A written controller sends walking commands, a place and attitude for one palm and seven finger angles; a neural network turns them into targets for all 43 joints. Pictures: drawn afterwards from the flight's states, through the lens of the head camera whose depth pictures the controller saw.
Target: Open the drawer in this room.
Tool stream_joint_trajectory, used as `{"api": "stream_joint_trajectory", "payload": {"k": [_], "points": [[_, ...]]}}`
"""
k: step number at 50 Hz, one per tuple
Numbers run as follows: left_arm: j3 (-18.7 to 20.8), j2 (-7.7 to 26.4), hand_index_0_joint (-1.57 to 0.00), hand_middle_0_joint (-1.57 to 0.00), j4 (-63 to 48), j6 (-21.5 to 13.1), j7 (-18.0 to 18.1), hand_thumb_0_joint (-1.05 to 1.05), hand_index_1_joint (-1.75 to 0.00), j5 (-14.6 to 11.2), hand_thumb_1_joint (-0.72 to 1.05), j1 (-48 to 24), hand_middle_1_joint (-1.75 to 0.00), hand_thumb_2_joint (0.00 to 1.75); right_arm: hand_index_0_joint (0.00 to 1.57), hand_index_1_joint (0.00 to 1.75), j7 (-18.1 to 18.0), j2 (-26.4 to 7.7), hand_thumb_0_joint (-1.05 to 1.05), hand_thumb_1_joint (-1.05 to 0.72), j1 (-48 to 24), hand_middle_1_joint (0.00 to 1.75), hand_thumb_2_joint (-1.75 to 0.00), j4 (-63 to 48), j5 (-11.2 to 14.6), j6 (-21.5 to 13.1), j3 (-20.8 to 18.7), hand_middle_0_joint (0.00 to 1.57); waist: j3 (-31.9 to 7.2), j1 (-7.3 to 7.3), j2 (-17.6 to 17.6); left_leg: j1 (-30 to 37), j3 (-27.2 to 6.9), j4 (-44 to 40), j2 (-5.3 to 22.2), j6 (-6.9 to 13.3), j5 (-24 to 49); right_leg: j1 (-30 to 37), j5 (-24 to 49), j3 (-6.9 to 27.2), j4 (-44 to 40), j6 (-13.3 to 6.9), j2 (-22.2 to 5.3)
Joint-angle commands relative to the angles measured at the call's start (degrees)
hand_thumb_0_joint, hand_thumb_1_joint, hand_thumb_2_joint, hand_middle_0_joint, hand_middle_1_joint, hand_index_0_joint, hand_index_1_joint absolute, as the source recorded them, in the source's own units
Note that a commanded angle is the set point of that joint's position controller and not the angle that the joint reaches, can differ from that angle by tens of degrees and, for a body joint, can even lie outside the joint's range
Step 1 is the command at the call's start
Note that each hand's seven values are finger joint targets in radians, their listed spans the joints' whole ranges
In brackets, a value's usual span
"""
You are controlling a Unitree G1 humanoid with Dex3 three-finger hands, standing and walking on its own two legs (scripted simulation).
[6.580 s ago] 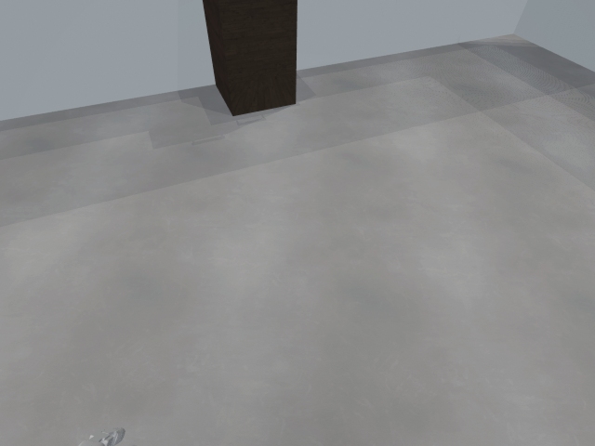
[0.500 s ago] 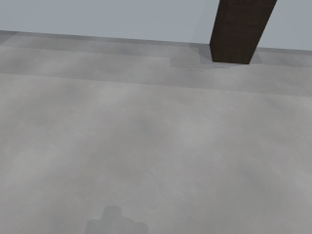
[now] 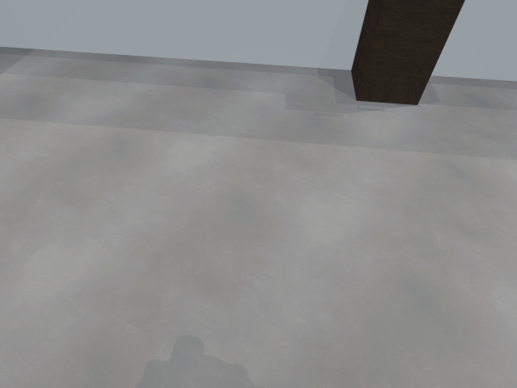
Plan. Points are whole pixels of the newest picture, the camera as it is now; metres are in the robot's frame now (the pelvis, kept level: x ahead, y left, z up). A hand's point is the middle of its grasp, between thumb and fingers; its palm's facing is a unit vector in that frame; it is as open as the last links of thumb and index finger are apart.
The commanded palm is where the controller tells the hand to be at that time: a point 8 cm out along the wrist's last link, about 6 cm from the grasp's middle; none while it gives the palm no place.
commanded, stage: stand and wait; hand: left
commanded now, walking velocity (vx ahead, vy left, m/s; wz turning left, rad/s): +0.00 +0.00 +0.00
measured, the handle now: out of the picture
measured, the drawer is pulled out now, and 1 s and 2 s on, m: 0.00 0.00 0.00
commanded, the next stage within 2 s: turn or walk to find it in 0.54 s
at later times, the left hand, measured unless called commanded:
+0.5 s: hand out of the picture +0.09 +0.24 -0.15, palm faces -0.02 -0.94 -0.35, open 7.4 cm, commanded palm none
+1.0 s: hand out of the picture +0.07 +0.22 -0.16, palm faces +0.01 -0.95 -0.32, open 7.4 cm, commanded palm none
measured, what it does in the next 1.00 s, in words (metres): stands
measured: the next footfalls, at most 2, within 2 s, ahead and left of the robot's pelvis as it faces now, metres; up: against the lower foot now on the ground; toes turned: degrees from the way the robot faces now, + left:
none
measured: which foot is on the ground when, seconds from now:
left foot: down 0.00-1.00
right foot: down 0.00-1.00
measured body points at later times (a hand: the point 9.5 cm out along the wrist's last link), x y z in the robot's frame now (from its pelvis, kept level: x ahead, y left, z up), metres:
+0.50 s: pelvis +0.02 -0.01 +0.00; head +0.03 -0.01 +0.45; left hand +0.10 +0.29 -0.13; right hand +0.11 -0.30 -0.13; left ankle +0.00 +0.11 -0.75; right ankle -0.02 -0.12 -0.75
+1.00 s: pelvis +0.02 -0.01 +0.00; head +0.03 -0.02 +0.45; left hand +0.07 +0.27 -0.14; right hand +0.10 -0.29 -0.14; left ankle +0.00 +0.11 -0.75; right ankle -0.02 -0.12 -0.75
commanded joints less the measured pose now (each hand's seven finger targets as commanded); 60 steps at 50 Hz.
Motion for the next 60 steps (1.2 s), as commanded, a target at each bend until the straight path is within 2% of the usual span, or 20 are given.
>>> {"api": "stream_joint_trajectory", "payload": {"k": [1,7,15,25,29,32,33,46,52,60], "points": [[1.63,11.19,-0.2,-0.2,-2.99,-0.89,0.26,0.0,-0.3,-0.31,0.9,-1.07,-0.3,0.9,0.2,0.3,-0.55,-11.45,0.0,-0.9,-1.78,0.3,-0.9,-3.6,-0.19,-1.25,-1.63,0.2,-1.76,0.31,0.24,1.78,-7.21,-3.94,7.33,0.9,8.33,-0.75,8.0,5.91,-4.52,-1.69,-6.4],[1.61,13.29,-0.2,-0.2,-3.4,-0.85,0.04,0.0,-0.3,-0.29,0.9,-3.35,-0.3,0.9,0.2,0.3,-0.33,-13.52,0.0,-0.9,-4.14,0.3,-0.9,-4.22,-0.22,-1.23,-1.45,0.2,-2.02,0.26,-0.13,2.56,-7.49,-4.78,7.58,0.76,9.22,-0.07,8.66,5.82,-5.28,-1.44,-6.78],[1.47,15.23,-0.2,-0.2,-3.61,-0.98,-0.09,0.0,-0.3,-0.43,0.9,-4.9,-0.3,0.9,0.2,0.3,-0.24,-15.51,0.0,-0.9,-5.68,0.3,-0.9,-4.67,-0.23,-1.29,-1.08,0.2,-4.83,0.16,0.06,4.77,-7.25,-4.56,7.88,0.55,13.93,2.28,13.26,5.67,-5.24,-1.47,-7.22],[1.27,16.08,-0.2,-0.2,-3.55,-0.85,-0.18,0.0,-0.3,-0.52,0.9,-5.41,-0.3,0.9,0.2,0.3,-0.34,-16.45,0.0,-0.9,-6.48,0.3,-0.9,-4.91,-0.21,-1.16,-0.83,0.2,-4.22,0.19,0.08,5.63,-6.92,-4.61,7.91,0.46,15.06,2.42,14.75,5.41,-5.7,-1.5,-7.38],[1.5,16.24,-0.2,-0.2,-3.9,-0.85,-0.04,0.0,-0.3,-0.54,0.9,-5.47,-0.3,0.9,0.2,0.3,-0.32,-16.28,0.0,-0.9,-6.11,0.3,-0.9,-5.04,-0.19,-1.07,-0.85,0.2,-5.24,0.16,-0.2,5.32,-7.18,-3.74,7.74,0.45,17.77,3.96,17.42,4.56,-4.52,-1.46,-7.73],[1.17,13.22,-0.2,-0.2,-3.95,0.1,0.43,0.0,-0.3,-0.68,0.9,-3.89,-0.3,0.9,0.2,0.3,-0.21,-12.98,0.0,-0.9,-4.62,0.3,-0.9,-5.05,-0.26,-0.26,-0.28,0.2,-5.21,0.29,0.36,3.84,-6.93,-1.5,7.47,0.02,20.75,3.86,18.49,3.0,-1.66,-0.7,-8.0],[1.09,13.06,-0.2,-0.2,-3.89,0.18,0.49,0.0,-0.3,-0.68,0.9,-3.27,-0.3,0.9,0.2,0.3,-0.29,-12.85,0.0,-0.9,-4.37,0.3,-0.9,-5.0,-0.3,-0.12,-0.28,0.2,-5.63,0.42,0.44,4.19,-6.75,-0.94,7.49,-0.01,21.56,3.79,19.16,2.93,-1.43,-0.66,-8.04],[1.48,15.25,-0.2,-0.2,-4.19,-0.77,0.33,0.0,-0.3,-0.59,0.9,-4.31,-0.3,0.9,0.2,0.3,-0.52,-14.92,0.0,-0.9,-5.18,0.3,-0.9,-4.67,0.01,-0.59,-1.1,0.2,-3.98,0.27,-1.27,4.25,-7.54,-2.16,7.23,0.32,16.16,3.53,16.81,4.16,-4.19,-1.61,-7.61],[1.52,15.49,-0.2,-0.2,-3.85,-0.81,0.09,0.0,-0.3,-0.56,0.9,-4.57,-0.3,0.9,0.2,0.3,-0.44,-15.08,0.0,-0.9,-5.86,0.3,-0.9,-4.5,-0.08,-0.74,-1.04,0.2,-2.99,0.33,-0.22,3.98,-7.55,-3.63,7.3,0.39,12.46,2.95,12.91,4.77,-5.87,-1.66,-7.6],[1.54,16.28,-0.2,-0.2,-3.51,-0.91,-0.14,0.0,-0.3,-0.59,0.9,-4.9,-0.3,0.9,0.2,0.3,-0.45,-16.08,0.0,-0.9,-6.41,0.3,-0.9,-4.61,-0.16,-0.9,-0.89,0.2,-3.48,0.32,0.21,4.57,-7.42,-4.34,7.53,0.33,12.62,3.48,13.74,5.23,-6.62,-1.84,-7.71]]}}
